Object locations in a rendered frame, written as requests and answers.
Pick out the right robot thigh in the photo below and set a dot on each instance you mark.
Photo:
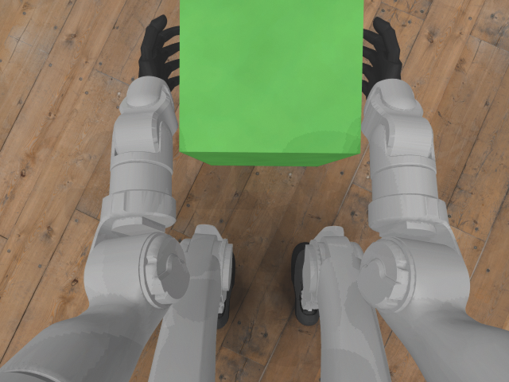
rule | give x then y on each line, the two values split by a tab
352	348

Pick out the right robot upper arm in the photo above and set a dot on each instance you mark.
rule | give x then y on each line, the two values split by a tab
421	290

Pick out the robot thigh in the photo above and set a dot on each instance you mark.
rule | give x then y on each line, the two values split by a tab
186	345
352	348

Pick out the robot right forearm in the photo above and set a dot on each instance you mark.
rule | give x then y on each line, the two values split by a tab
403	168

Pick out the carton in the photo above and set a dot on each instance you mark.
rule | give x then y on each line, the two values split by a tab
270	82

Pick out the left robot upper arm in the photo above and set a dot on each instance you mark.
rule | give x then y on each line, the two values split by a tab
130	283

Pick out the robot left forearm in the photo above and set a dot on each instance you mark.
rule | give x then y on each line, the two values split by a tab
140	197

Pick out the robot right hand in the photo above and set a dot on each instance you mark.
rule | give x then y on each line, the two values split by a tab
385	60

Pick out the robot left hand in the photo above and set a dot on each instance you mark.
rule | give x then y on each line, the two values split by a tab
153	56

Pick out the left robot thigh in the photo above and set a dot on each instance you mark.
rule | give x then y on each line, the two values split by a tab
186	345

